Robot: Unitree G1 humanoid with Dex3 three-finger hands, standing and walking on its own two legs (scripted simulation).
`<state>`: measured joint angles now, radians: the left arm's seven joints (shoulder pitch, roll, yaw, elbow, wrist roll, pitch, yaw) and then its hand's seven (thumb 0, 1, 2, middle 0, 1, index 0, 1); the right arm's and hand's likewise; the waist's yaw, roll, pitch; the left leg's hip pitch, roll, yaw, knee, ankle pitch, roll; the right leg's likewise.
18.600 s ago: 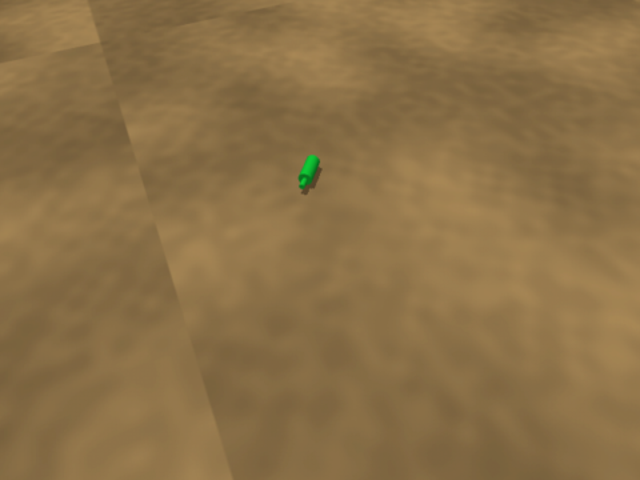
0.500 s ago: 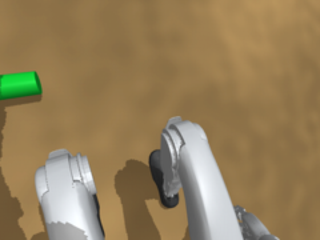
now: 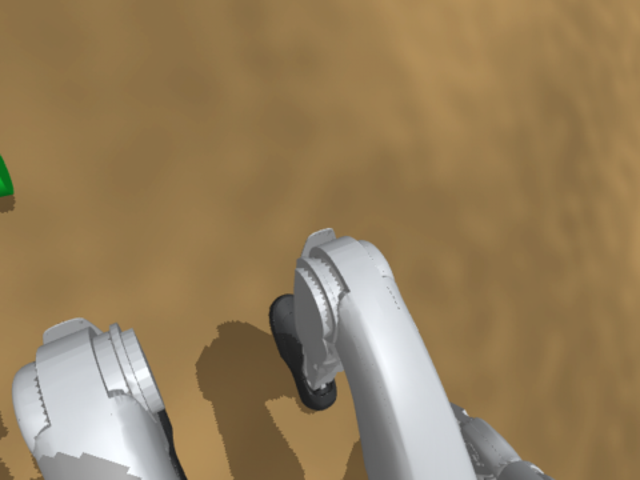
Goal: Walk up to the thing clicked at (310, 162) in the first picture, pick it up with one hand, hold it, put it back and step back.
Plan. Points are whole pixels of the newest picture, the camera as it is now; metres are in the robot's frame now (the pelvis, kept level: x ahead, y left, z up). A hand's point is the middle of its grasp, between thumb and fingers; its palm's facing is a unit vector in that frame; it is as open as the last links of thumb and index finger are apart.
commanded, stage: rest palm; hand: left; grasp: from above
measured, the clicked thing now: out of the picture +0.50 +0.33 -0.28
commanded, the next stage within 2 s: close in 0.80 s
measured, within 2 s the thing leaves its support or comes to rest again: neither
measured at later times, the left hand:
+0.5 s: hand out of the picture +0.48 +0.31 -0.24, palm faces -0.46 -0.09 -0.88, open 13.4 cm
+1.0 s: hand out of the picture +0.48 +0.30 -0.25, palm faces -0.46 -0.08 -0.88, open 13.2 cm
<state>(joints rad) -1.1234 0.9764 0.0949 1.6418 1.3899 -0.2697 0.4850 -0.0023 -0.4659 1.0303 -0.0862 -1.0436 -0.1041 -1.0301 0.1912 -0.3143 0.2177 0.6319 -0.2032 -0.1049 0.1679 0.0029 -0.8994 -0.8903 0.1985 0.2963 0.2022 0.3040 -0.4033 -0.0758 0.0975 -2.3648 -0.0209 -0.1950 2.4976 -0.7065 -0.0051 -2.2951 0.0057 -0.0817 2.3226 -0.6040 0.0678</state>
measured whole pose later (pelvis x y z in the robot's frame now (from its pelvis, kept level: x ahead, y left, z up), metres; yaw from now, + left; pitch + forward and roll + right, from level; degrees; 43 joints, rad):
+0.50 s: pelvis +0.00 +0.00 -0.01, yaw -2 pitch +29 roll -14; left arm -1.10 1.05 0.12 1.65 1.39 -0.30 0.50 0.00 -0.45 1.07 -0.10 -1.06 -0.11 -1.06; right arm 0.17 -0.36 0.25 0.60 -0.24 -0.13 0.19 0.00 -0.90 -0.89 0.20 0.30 0.20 0.30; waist -0.41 -0.12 0.16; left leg -2.35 -0.02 -0.24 2.54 -0.73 0.00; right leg -2.26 0.02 -0.12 2.33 -0.61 0.07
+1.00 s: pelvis +0.00 +0.00 -0.01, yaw -3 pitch +29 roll -15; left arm -1.11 1.07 0.12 1.69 1.38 -0.27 0.55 0.00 -0.43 1.09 -0.11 -1.11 -0.12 -1.11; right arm 0.16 -0.36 0.29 0.59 -0.24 -0.19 0.22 0.00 -0.91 -0.90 0.20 0.30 0.20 0.30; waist -0.43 -0.13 0.19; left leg -2.35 -0.02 -0.25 2.56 -0.73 -0.01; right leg -2.27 0.02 -0.12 2.34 -0.60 0.08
